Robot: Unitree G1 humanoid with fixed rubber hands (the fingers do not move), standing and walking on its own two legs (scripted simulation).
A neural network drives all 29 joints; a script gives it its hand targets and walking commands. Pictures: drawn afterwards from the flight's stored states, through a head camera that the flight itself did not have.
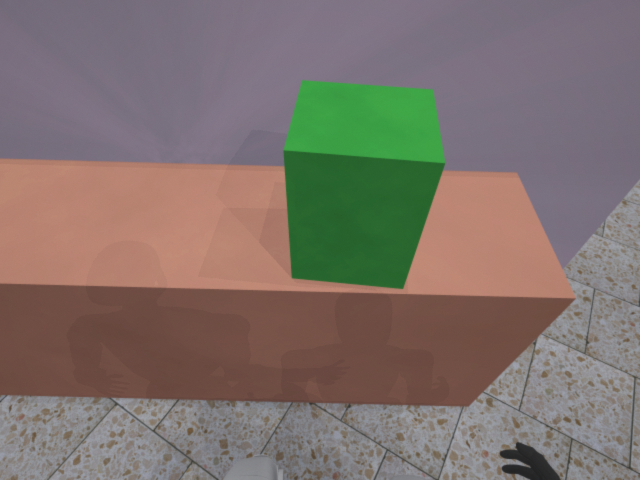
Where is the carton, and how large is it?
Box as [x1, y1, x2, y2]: [283, 80, 444, 288]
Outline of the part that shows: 302,80 283,150 292,277 402,288 444,165 444,158 432,89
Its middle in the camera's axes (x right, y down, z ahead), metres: +0.06 -0.08 +0.66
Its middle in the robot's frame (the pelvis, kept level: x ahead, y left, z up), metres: +0.54 -0.04 +0.02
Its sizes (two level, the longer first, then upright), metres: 0.204 0.180 0.287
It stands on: a pedestal, 0.62 m high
